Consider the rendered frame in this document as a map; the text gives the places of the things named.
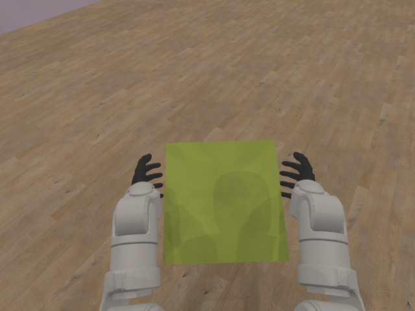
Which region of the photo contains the left robot forearm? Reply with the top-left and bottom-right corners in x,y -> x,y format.
99,181 -> 163,311

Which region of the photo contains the carton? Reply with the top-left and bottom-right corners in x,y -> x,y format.
163,140 -> 290,264

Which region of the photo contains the robot right hand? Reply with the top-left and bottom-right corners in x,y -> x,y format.
279,152 -> 315,199

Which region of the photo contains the robot left hand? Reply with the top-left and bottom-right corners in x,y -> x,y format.
131,154 -> 164,198

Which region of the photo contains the right robot forearm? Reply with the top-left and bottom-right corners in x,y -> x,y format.
289,179 -> 366,311

